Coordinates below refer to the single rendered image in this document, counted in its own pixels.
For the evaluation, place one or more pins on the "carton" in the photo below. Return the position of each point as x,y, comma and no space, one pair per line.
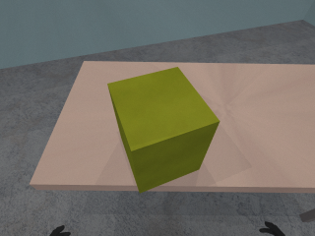
165,126

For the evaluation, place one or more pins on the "right robot hand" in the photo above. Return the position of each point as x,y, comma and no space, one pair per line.
272,229

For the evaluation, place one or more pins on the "table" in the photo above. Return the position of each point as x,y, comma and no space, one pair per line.
264,143

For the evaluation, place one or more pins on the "left robot hand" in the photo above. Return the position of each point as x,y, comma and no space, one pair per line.
56,232

